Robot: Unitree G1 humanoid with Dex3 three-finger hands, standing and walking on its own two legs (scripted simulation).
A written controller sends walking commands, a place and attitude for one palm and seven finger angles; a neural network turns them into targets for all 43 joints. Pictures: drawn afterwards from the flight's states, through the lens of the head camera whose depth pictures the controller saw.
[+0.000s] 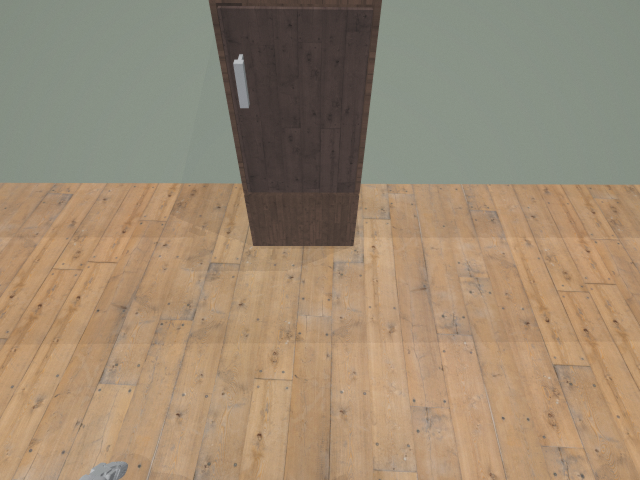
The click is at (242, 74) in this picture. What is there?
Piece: cupboard door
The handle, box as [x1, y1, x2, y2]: [233, 54, 249, 107]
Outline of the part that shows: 239,54 238,59 234,60 233,63 240,107 248,107 249,102 244,65 242,59 243,57 242,54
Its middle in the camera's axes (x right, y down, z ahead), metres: -0.21 -0.43 +1.05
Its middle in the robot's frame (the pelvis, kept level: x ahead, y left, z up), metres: +1.06 +0.27 -0.02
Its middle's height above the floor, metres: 0.75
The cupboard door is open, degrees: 0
